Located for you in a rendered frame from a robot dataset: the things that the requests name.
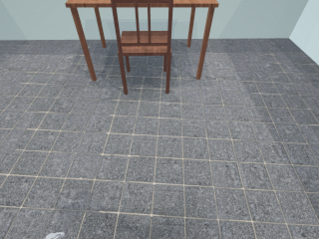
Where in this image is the table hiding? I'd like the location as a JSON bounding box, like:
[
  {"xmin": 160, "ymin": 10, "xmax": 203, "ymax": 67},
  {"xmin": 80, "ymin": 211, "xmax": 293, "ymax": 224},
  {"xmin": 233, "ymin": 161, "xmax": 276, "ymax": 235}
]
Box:
[{"xmin": 65, "ymin": 0, "xmax": 219, "ymax": 82}]

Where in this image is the chair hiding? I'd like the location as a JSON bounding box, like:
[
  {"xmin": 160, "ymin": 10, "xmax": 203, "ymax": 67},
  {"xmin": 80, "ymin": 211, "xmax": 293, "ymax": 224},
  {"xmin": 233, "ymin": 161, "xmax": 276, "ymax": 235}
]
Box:
[{"xmin": 111, "ymin": 0, "xmax": 173, "ymax": 95}]

